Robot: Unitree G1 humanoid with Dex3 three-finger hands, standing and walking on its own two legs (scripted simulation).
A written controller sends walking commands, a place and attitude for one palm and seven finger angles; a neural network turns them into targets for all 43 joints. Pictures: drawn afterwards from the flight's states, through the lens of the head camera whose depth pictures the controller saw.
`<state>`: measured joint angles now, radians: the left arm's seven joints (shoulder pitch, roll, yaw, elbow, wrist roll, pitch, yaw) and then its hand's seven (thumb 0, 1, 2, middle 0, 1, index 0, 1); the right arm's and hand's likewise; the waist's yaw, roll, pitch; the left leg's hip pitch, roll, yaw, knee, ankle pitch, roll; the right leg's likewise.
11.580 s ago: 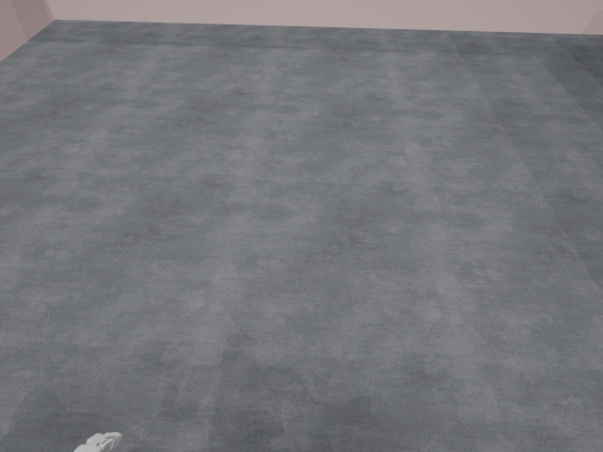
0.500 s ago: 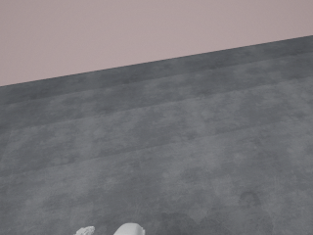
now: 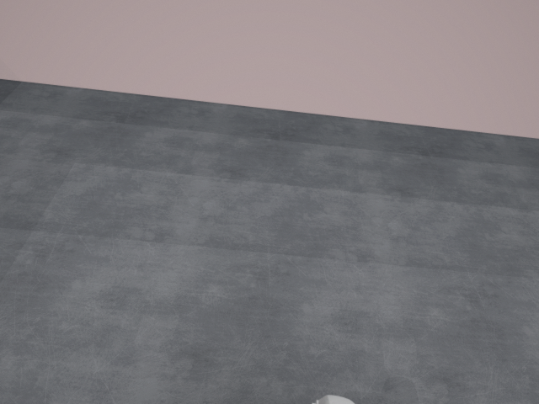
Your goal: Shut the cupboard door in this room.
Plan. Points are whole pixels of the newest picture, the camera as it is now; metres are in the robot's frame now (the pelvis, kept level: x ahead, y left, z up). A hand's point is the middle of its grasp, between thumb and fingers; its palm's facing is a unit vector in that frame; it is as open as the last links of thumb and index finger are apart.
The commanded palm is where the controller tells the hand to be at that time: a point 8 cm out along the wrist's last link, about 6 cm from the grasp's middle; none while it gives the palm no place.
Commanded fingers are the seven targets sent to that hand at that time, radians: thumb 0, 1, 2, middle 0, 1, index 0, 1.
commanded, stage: turn or walk to find it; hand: left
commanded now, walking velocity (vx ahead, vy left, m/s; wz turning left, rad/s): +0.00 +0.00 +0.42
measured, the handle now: out of the picture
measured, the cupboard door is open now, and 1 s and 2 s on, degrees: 82 82 82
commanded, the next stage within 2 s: none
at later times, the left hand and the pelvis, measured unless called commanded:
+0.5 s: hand out of the picture +0.03 +0.13 -0.15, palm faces +0.22 -0.94 -0.27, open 7.4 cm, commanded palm none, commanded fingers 0.00 0.90 0.90 -0.20 -0.30 -0.20 -0.30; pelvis -0.03 -0.07 +0.00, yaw +13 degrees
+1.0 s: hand out of the picture -0.17 +0.18 -0.19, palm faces +0.50 -0.83 -0.23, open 7.4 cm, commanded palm none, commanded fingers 0.00 0.90 0.90 -0.20 -0.30 -0.20 -0.30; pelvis -0.09 -0.02 -0.01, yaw +26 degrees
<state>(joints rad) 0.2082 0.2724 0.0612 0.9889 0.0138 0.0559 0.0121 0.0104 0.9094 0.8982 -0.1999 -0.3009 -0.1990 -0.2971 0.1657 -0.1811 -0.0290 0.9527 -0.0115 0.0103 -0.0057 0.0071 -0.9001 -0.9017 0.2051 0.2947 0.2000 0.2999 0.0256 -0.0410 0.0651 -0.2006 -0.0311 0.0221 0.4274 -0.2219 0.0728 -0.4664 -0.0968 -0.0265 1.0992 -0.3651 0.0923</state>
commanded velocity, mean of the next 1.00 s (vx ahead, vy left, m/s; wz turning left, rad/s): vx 0.00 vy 0.00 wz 0.42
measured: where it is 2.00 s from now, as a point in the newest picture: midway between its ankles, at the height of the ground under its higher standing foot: outside the picture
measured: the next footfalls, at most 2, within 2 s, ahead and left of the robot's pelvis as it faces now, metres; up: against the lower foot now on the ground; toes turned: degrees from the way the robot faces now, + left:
right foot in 0.34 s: +0.03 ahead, -0.15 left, +0.00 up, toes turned +7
left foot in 0.84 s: -0.09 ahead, +0.07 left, +0.00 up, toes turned +28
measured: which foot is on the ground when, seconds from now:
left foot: down 0.00-0.36, up 0.38-0.82, down 0.84-1.00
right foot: up 0.00-0.32, down 0.34-0.84, up 0.86-1.00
